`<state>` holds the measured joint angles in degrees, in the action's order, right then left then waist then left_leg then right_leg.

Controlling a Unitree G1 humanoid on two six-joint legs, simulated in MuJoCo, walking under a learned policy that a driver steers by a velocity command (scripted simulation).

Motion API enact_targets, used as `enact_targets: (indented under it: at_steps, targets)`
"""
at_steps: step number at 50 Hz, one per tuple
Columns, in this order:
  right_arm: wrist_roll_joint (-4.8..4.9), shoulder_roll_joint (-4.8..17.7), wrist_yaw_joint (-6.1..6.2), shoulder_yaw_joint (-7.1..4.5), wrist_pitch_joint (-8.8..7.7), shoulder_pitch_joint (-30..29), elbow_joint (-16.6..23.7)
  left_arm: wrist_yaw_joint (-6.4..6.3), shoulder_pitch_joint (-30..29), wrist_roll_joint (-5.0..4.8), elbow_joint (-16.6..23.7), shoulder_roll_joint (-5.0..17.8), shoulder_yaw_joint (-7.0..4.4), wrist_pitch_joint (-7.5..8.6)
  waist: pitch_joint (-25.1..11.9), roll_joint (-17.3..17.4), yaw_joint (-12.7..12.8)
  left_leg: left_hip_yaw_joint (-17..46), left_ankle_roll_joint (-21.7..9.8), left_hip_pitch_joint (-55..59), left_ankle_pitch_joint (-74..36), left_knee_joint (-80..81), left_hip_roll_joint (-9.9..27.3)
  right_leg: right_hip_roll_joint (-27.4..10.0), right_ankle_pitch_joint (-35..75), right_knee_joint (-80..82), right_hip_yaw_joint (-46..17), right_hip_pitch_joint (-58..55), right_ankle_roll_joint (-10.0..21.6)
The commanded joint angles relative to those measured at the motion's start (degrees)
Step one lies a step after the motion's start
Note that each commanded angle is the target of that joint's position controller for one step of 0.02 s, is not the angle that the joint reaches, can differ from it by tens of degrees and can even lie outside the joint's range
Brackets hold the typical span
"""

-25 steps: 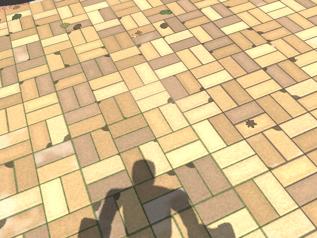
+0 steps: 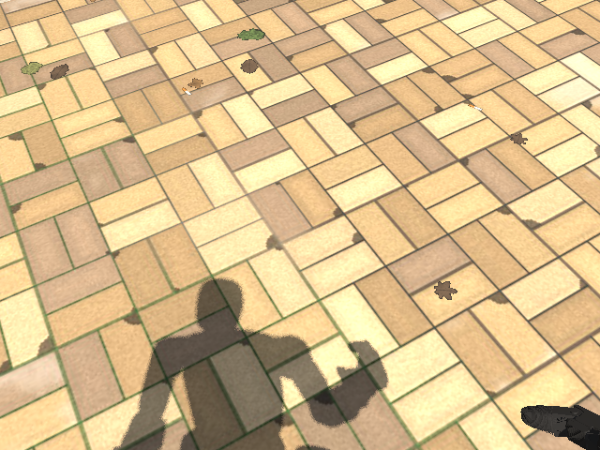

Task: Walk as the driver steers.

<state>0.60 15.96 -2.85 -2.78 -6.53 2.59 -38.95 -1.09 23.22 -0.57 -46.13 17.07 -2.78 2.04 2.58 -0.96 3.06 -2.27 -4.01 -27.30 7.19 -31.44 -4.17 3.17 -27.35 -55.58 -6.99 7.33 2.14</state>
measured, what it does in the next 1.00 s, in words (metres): walks ahead: right foot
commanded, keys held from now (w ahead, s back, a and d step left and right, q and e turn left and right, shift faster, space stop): no key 1.00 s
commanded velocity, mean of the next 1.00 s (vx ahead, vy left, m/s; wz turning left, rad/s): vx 0.11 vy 0.00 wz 0.02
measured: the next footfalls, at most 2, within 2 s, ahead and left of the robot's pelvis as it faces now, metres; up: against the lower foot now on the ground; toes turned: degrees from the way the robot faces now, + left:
right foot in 0.36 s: +0.32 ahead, -0.13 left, +0.00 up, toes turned +4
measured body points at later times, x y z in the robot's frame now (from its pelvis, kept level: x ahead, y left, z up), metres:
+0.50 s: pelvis +0.19 -0.03 +0.01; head +0.21 -0.04 +0.46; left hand +0.36 +0.22 -0.08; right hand +0.29 -0.29 -0.13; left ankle +0.14 +0.10 -0.72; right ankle +0.28 -0.13 -0.72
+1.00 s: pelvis +0.22 -0.03 +0.01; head +0.23 -0.03 +0.46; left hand +0.34 +0.23 -0.11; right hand +0.26 -0.29 -0.13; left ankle +0.14 +0.10 -0.72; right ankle +0.28 -0.13 -0.72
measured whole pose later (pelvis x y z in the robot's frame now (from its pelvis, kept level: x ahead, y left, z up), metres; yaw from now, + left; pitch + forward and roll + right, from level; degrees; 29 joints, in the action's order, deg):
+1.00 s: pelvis +0.22 -0.03 +0.01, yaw +3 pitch -1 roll +0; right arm -0.3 13.6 2.3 -1.0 0.9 14.4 -58.2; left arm -1.1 7.3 0.2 -48.4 13.3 -2.6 -0.1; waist 2.0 -0.2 -0.8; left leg 1.9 1.1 -5.7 22.9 -29.7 0.4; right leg 1.8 -11.9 -31.8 -0.1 18.8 1.9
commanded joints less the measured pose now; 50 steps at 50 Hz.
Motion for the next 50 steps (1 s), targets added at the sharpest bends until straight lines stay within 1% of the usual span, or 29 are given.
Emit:
enact_targets:
  at_steps: [1,2,3,4,5,6,8,9,11,14,15,16,17,18,19,20,21,22,23,24,25,26,27,29,31,33,37,40,50]
  targets:
    - [0.39,7.2,0.95,-2.35,0.77,11.6,0.3,0.72,-4.7,-1.41,7.6,8.5,-1.05,3.23,-10.2,5.0,-7.5,33.6,-13.4,36.9,-0.8,14.0,21.7,-4.2,2.5,-23.1,-0.8,33.9,-1.0]
    - [-0.34,6.3,1.03,-1.84,0.96,9.0,0.5,0.64,-7.6,-0.42,8.0,8.0,-1.11,3.49,-5.4,0.3,-5.6,26.9,-12.5,27.8,-15.1,14.3,19.8,-5.9,4.1,-19.8,0.8,31.7,-1.5]
    - [-0.99,5.5,1.1,-1.46,0.73,8.2,0.4,0.57,-7.3,0.56,8.2,7.8,-1.41,3.32,-4.8,0.1,-3.8,22.3,-11.8,23.0,-25.5,14.7,18.0,-7.5,5.1,-15.9,1.0,28.4,-2.1]
    - [-1.31,5.1,1.17,-1.17,0.59,7.8,0.0,0.59,-5.8,0.73,7.9,6.5,-1.18,2.96,-5.0,1.7,-2.3,19.4,-11.6,19.9,-30.6,15.5,16.5,-8.0,5.6,-13.0,1.3,25.7,-2.8]
    - [-1.15,5.1,1.24,-1.04,0.37,7.4,-0.8,0.48,-4.1,0.85,7.4,4.8,-0.75,2.51,-5.3,3.3,-1.2,16.5,-11.7,17.5,-34.9,16.2,15.6,-8.2,6.2,-9.3,2.1,23.6,-3.7]
    - [-1.01,5.5,1.39,-1.03,0.24,7.0,-1.5,0.31,-3.5,1.02,7.3,3.6,-0.32,2.1,-5.4,4.2,-0.6,13.8,-11.8,15.0,-38.7,16.6,14.9,-8.0,7.0,-5.1,3.1,21.8,-4.5]
    - [-0.93,7.4,1.92,-1.45,0.61,6.3,-2.4,0.05,-5.3,1.43,8.0,2.1,0.39,1.72,-6.1,5.3,-0.6,9.4,-11.1,12.5,-41.9,16.7,13.3,-7.3,12.3,3.9,4.6,18.6,-5.4]
    - [-0.82,8.0,2.13,-1.58,1.01,6.4,-2.8,0.1,-6.6,1.46,8.0,1.8,0.61,1.63,-6.9,5.6,-1.2,7.6,-10.2,12.1,-40.9,16.6,12.2,-6.8,16.8,7.9,5.2,16.6,-5.4]
    - [-0.48,8.3,2.41,-1.55,1.75,8.7,-4.1,0.3,-10.0,1.1,8.4,2.2,0.48,1.48,-7.9,5.2,-3.1,6.9,-8.8,13.5,-36.1,16.2,11.6,-5.7,25.3,13.9,5.3,14.8,-5.2]
    - [-0.18,8.3,2.52,-1.24,2.69,10.3,-5.8,0.61,-14.3,0.97,9.8,3.4,-0.03,1.39,-6.9,5.4,-4.5,8.8,-7.7,16.3,-28.2,14.1,13.1,-5.1,27.4,19.9,4.1,14.3,-4.0]
    - [-0.15,8.4,2.52,-1.18,3.01,10.3,-6.2,0.7,-15.1,1.16,10.2,4.0,-0.31,1.46,-6.6,5.5,-4.5,9.7,-7.2,17.2,-26.3,12.6,13.6,-4.9,26.1,21.6,4.0,13.9,-3.3]
    - [0.05,8.2,2.57,-1.05,3.31,9.9,-6.5,0.79,-14.8,1.41,10.3,4.3,-0.6,1.55,-6.5,5.3,-3.8,10.4,-6.4,17.6,-23.6,10.5,13.6,-4.5,26.2,24.4,4.2,12.4,-2.4]
    - [0.25,7.6,2.62,-0.74,3.53,9.4,-6.7,0.81,-13.3,1.71,9.7,4.5,-0.89,1.68,-6.6,4.9,-2.5,10.7,-5.0,17.2,-19.6,7.9,12.6,-4.0,29.5,28.8,4.7,8.7,-1.4]
    - [-0.24,6.0,2.62,-0.21,3.42,11.4,-7.2,0.53,-12.5,2.1,9.6,6.0,-1.32,1.83,-7.0,2.8,-2.7,10.2,-2.5,16.1,-15.2,4.7,10.1,-6.3,40.5,31.9,2.6,4.0,0.1]
    - [-1.85,4.1,2.48,0.5,2.81,15.9,-7.3,0.07,-12.3,2.66,10.6,9.2,-1.8,1.73,-10.7,-3.3,-5.4,8.4,0.4,11.6,-2.6,-0.4,6.2,-13.8,60.8,28.2,-3.7,-4.9,3.5]
    - [-1.56,1.4,2.68,1.41,2.84,21.3,-9.0,-0.12,-12.1,2.66,10.4,6.1,-1.02,0.88,-15.9,-9.6,-6.2,6.2,3.4,7.1,14.2,-5.4,4.0,-19.7,63.9,26.5,-9.6,-11.2,10.6]
    - [-1.16,3.3,3.0,1.21,3.67,19.2,-9.1,0.15,-11.6,1.89,9.9,1.8,0.02,0.13,-16.3,-9.4,-4.5,6.0,5.1,7.6,20.5,-6.6,4.8,-20.3,56.3,28.4,-12.8,-8.8,12.5]
    - [-0.79,4.3,3.32,0.79,4.8,16.7,-8.4,0.55,-12.6,1.53,9.4,1.1,0.4,-0.37,-14.4,-8.6,-4.7,5.9,5.7,7.8,19.7,-5.3,5.5,-18.9,46.0,30.2,-13.0,-5.4,11.5]
    - [-0.8,4.1,3.64,0.71,6.04,15.7,-8.7,0.86,-14.9,1.46,9.5,1.8,0.33,-0.79,-12.3,-7.2,-5.5,5.7,5.7,9.7,16.2,-1.9,6.0,-16.9,36.4,31.3,-11.6,-1.3,9.3]
    - [-1.21,4.3,3.8,0.7,7.13,15.3,-8.8,1.12,-18.1,1.31,10.2,3.2,-0.02,-1.03,-9.6,-6.1,-6.4,5.6,5.4,13.2,11.2,2.8,6.2,-14.3,26.5,32.2,-8.7,4.6,6.6]
    - [-1.64,4.9,3.94,0.71,7.93,14.2,-8.6,1.21,-19.0,1.41,10.3,3.9,-0.25,-1.06,-7.2,-5.4,-6.2,5.9,4.8,15.1,8.2,5.6,6.5,-11.6,17.0,32.7,-5.9,9.0,3.9]
    - [-1.47,6.0,3.93,0.43,8.12,14.4,-9.6,1.37,-19.8,1.43,10.9,3.9,-0.35,-0.93,-3.9,-2.1,-5.1,5.7,3.9,11.5,10.9,5.0,5.9,-8.4,13.7,32.3,-2.0,8.6,2.3]
    - [-1.27,5.5,4.01,0.55,7.92,13.6,-9.7,1.38,-19.2,1.7,10.5,3.7,-0.28,-0.58,-3.5,-1.6,-4.9,5.6,3.4,11.4,10.3,5.0,5.7,-7.8,16.5,31.1,-1.4,7.6,1.6]
    - [-1.38,5.5,4.41,0.52,7.26,13.7,-10.4,1.16,-17.8,1.44,9.5,3.0,-0.23,0.22,-6.0,-1.2,-4.6,6.2,3.6,13.1,5.3,5.3,6.5,-8.0,28.3,28.4,-1.1,4.1,2.3]
    - [-1.13,5.3,4.57,0.51,6.59,13.4,-11.2,0.92,-16.3,1.18,8.4,2.6,-0.3,0.44,-8.4,0.1,-4.0,6.3,4.1,14.0,0.7,4.7,6.7,-7.8,39.3,25.6,-0.2,0.6,3.3]
    - [-0.91,5.0,4.65,0.51,6.61,13.3,-12.0,0.83,-16.0,1.04,7.6,2.5,-0.46,0.22,-8.9,0.7,-3.9,6.1,4.5,14.4,-0.3,4.5,6.5,-7.7,42.0,24.9,0.0,-0.6,4.0]
    - [-0.89,4.6,4.95,0.47,7.57,13.2,-13.6,0.95,-17.0,0.96,6.2,2.1,-0.64,-0.45,-6.5,0.5,-4.2,5.7,4.5,14.7,1.8,5.1,6.1,-7.2,37.3,26.0,0.4,1.2,4.1]
    - [-0.92,4.5,5.18,0.43,7.84,13.5,-14.8,0.84,-17.4,0.93,4.9,2.1,-0.81,-0.71,-5.2,0.4,-4.3,5.6,4.3,14.7,3.1,5.6,6.1,-6.8,33.2,26.8,0.7,2.1,3.6]
    - [-0.93,3.6,5.34,0.74,6.79,14.5,-18.5,-0.39,-17.8,0.74,0.2,2.3,-1.22,-1.65,-2.4,0.5,-3.8,5.2,3.9,12.3,7.5,7.5,5.9,-5.6,24.0,28.5,1.6,1.9,2.2]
